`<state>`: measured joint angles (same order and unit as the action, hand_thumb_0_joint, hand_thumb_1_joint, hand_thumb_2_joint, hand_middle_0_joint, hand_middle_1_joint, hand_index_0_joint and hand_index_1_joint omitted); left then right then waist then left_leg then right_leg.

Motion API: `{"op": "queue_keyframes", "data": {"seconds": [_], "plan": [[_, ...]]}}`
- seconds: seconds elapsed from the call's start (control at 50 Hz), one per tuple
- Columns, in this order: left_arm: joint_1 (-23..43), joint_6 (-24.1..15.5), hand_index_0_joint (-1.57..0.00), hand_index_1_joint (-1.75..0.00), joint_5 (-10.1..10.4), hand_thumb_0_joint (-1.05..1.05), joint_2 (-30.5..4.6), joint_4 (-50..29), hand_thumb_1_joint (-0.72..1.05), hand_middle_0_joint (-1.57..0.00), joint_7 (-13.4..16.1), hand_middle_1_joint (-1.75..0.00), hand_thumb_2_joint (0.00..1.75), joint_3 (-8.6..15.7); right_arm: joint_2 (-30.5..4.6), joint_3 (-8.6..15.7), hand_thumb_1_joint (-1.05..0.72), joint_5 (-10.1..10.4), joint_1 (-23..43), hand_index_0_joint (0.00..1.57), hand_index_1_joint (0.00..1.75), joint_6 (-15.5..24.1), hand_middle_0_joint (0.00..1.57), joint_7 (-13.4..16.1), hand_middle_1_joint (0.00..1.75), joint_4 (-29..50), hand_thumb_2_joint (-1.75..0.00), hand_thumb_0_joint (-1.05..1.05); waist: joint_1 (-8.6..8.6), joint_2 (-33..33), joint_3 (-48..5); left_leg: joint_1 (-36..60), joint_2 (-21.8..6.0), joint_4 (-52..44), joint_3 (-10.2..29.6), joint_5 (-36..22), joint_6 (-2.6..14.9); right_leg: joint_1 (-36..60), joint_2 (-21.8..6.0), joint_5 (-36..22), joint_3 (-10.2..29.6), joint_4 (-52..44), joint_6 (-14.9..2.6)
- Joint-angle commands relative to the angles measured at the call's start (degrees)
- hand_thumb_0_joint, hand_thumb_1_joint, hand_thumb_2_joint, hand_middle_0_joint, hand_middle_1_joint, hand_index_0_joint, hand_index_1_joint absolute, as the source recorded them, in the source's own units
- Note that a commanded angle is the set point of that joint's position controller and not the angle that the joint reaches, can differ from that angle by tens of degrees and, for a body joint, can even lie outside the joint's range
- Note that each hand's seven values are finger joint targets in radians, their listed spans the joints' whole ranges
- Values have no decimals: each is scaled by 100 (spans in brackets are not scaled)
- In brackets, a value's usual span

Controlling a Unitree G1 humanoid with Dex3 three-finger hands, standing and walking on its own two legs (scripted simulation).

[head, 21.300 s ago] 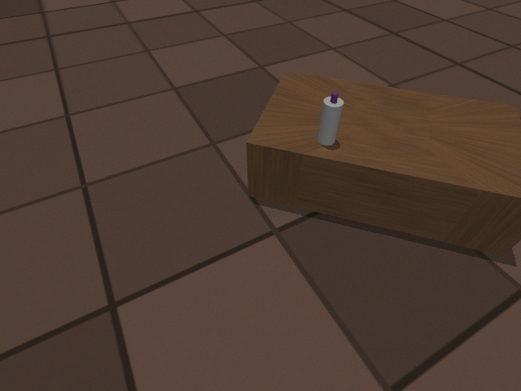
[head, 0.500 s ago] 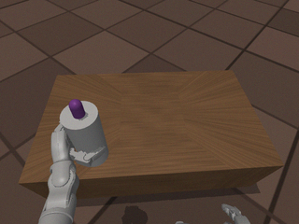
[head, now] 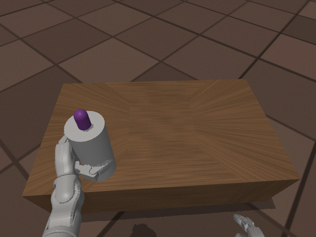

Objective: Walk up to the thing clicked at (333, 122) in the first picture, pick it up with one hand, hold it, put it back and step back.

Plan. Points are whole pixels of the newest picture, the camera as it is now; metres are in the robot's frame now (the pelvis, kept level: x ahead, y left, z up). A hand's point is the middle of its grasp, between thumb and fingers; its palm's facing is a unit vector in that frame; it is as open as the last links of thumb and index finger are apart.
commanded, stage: hold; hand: left
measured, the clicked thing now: (92, 144) +0.33 +0.16 +0.07
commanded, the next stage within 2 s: crouch in 1.84 s
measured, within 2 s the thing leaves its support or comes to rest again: neither
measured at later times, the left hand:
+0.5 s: hand (91, 151) +0.33 +0.17 +0.04, palm faces +0.22 -0.98 -0.03, open 11.3 cm
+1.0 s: hand (90, 149) +0.33 +0.17 +0.05, palm faces +0.23 -0.97 -0.03, open 11.3 cm
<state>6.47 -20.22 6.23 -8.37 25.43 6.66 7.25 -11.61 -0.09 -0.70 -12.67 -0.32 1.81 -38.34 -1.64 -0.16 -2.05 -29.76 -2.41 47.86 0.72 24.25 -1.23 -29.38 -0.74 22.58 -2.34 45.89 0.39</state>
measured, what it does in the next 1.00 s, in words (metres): stands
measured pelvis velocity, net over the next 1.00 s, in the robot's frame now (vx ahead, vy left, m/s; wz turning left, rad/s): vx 0.00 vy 0.00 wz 0.00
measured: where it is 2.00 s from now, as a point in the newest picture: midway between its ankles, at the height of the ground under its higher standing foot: outside the picture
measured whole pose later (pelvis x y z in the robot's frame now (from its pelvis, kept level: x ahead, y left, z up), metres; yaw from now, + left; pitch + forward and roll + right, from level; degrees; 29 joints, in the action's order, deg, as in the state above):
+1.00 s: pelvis +0.00 +0.00 +0.00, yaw +0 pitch +6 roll -1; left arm 6.6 -20.5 6.5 -8.8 24.7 6.3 7.5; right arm -11.6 0.1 -0.4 -12.8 0.5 1.6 -39.0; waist -1.5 -0.2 -1.9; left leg -29.3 -2.3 47.1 0.9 23.9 -1.3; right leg -29.0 -0.8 22.4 -2.4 45.4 0.3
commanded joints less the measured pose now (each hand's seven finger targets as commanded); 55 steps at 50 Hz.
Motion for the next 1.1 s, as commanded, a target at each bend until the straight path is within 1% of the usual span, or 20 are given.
{"op": "queue_keyframes", "data": {"seconds": [0.0, 0.02, 0.06, 0.16, 0.24, 0.28, 0.32, 0.42, 0.46, 0.48, 0.54, 0.56, 0.6, 0.68, 0.8, 0.86, 0.92, 0.98, 1.0, 1.08], "plan": [[1823, -687, -131, -146, 92, 0, -576, -1711, 15, -129, -21, -147, 129, 136, -707, 257, -91, -19, 166, 20, 30, 242, 20, 44, 30, 675, -90, 0, -10, -169, -1713, 724, 210, -641, -69, -1582, 108, 834, 91, -1788, 35, -560, -37], [2084, -719, -133, -147, 113, 0, -771, -1989, 15, -130, -6, -148, 129, 294, -748, 274, -91, -3, 213, 20, 30, 252, 20, 54, 30, 680, -90, 0, 26, -336, -1651, 723, 217, -678, -59, -1491, 100, 760, 93, -1685, 37, -566, -53], [2000, -731, -131, -146, 113, 0, -611, -1854, 14, -128, -27, -146, 129, 127, -746, 278, -91, -19, 164, 20, 30, 261, 20, 36, 30, 667, -90, 0, -22, -308, -1839, 851, 187, -645, -25, -1676, 72, 765, 128, -1762, 1, -499, -76], [2311, -719, -132, -147, 91, 0, -830, -2164, 17, -129, 11, -147, 130, 234, -750, 281, -91, -11, 120, 20, 30, 290, 20, 33, 30, 624, -90, 0, -20, -334, -1806, 800, 185, -660, -13, -1586, 74, 764, 126, -1721, 17, -545, -65], [2093, -660, -131, -147, 150, 0, -627, -1914, 13, -129, -17, -147, 130, 129, -747, 261, -91, -2, 175, 20, 30, 305, 20, 36, 30, 639, -90, 0, -28, -256, -1659, 758, 194, -704, -19, -1447, 77, 764, 131, -1592, 1, -600, -57], [2177, -644, -131, -148, 113, 0, -801, -2069, 16, -129, -7, -148, 131, 222, -751, 275, -91, 6, 110, 20, 30, 302, 20, 60, 30, 601, -90, 0, 10, -209, -1831, 799, 196, -693, -29, -1529, 97, 875, 105, -1704, 19, -622, -46], [1764, -590, -131, -147, 113, 0, -521, -1566, 14, -129, -41, -148, 131, 36, -737, 259, -91, 8, 207, 20, 30, 299, 20, 41, 30, 638, -90, 0, -17, -158, -1477, 700, 204, -704, -35, -1523, 90, 764, 118, -1675, -4, -618, -44], [2208, -678, -131, -147, 84, 0, -882, -2012, 16, -129, -21, -147, 130, 289, -770, 305, -91, 17, 136, 20, 30, 291, 20, 9, 30, 642, -90, 0, 54, -394, -1734, 812, 195, -691, -35, -1739, 70, 839, 108, -1827, 7, -561, -71], [1890, -675, -131, -147, 127, 0, -623, -1638, 17, -128, -34, -147, 131, 201, -744, 291, -91, 11, 125, 20, 30, 291, 20, -6, 30, 640, -90, 0, 20, -174, -1580, 699, 183, -687, -14, -1678, 74, 759, 131, -1758, -29, -539, -66], [2029, -720, -131, -146, 141, 0, -734, -1736, 17, -128, -12, -147, 131, 332, -751, 303, -91, 8, 115, 20, 30, 286, 20, -16, 30, 611, -91, 0, 50, -147, -1664, 692, 184, -665, -19, -1648, 86, 798, 115, -1760, -9, -546, -61], [2214, -803, -130, -146, 123, 0, -840, -2310, 16, -128, -29, -147, 130, 267, -762, 300, -92, 5, 119, 20, 30, 294, 20, -1, 30, 674, -91, 0, 54, -407, -1961, 881, 208, -682, -40, -1625, 72, 866, 105, -1734, 20, -552, -69], [1805, -741, -130, -146, 116, 0, -648, -1869, 14, -127, -41, -146, 130, 168, -751, 287, -92, 11, 161, 20, 30, 303, 20, 1, 30, 679, -91, 0, 16, -244, -1712, 811, 207, -701, -40, -1541, 77, 801, 118, -1657, 6, -570, -59], [2079, -777, -129, -145, 122, 0, -839, -2171, 13, -127, -14, -145, 128, 323, -728, 283, -92, 14, 169, 20, 30, 311, 20, 12, 30, 652, -91, 0, 54, -199, -1769, 702, 213, -684, -39, -1449, 101, 884, 93, -1633, 29, -600, -35], [2033, -706, -127, -143, 99, 0, -671, -2285, 14, -125, -7, -144, 128, 64, -742, 273, -92, 9, 119, 20, 30, 312, 20, 39, 30, 628, -91, 0, -18, -354, -1912, 938, 193, -682, -30, -1645, 77, 846, 113, -1773, 19, -568, -63], [2018, -647, -129, -146, 116, 0, -697, -1808, 14, -127, -19, -146, 130, 191, -732, 264, -91, 10, 183, 20, 30, 314, 20, 47, 30, 588, -91, 0, 5, -185, -1509, 705, 211, -720, -28, -1425, 107, 764, 90, -1603, 7, -640, -33], [2064, -691, -128, -145, 139, 0, -876, -1887, 16, -125, -6, -145, 130, 448, -737, 293, -91, 24, 165, 20, 30, 301, 20, 39, 30, 619, -90, 0, 107, -109, -1775, 678, 213, -702, -45, -1495, 112, 957, 75, -1693, 28, -627, -28], [1835, -667, -129, -147, 124, 0, -682, -1817, 12, -127, -71, -147, 131, 193, -748, 289, -92, 20, 133, 20, 30, 309, 20, 46, 30, 596, -91, 0, 20, -172, -1778, 838, 226, -651, -66, -1777, 112, 957, 72, -1994, 42, -602, -18], [1797, -626, -127, -144, 128, 0, -569, -1445, 11, -125, -87, -144, 129, 170, -720, 278, -91, 23, 181, 20, 30, 298, 20, 21, 30, 601, -91, 0, -16, 4, -1452, 592, 218, -639, -65, -1618, 137, 813, 75, -1907, 31, -646, -4], [2064, -706, -128, -146, 142, 0, -787, -1985, 11, -126, -66, -146, 130, 302, -746, 309, -91, 26, 125, 20, 30, 309, 20, 19, 30, 588, -91, 0, 51, -132, -1766, 744, 220, -656, -59, -1679, 131, 939, 58, -1940, 33, -614, -15], [1935, -709, -128, -145, 103, 0, -779, -1958, 13, -126, -51, -145, 130, 273, -742, 299, -92, 26, 154, 20, 30, 292, 20, 10, 30, 612, -91, 0, 54, -308, -1719, 803, 215, -682, -42, -1662, 92, 844, 95, -1816, 20, -593, -49]]}}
